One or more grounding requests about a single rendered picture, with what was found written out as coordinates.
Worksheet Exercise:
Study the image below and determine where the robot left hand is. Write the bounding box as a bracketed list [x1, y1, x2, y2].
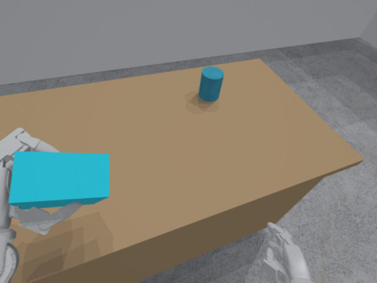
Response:
[0, 128, 83, 235]

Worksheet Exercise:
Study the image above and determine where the robot right hand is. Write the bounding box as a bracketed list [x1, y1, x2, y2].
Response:
[263, 222, 310, 283]

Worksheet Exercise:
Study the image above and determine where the table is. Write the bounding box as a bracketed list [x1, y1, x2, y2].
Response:
[0, 58, 364, 283]

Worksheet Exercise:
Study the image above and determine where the robot left forearm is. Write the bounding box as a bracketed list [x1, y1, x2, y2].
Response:
[0, 229, 19, 283]

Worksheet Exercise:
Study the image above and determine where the sponge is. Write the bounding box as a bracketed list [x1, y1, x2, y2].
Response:
[9, 151, 110, 210]

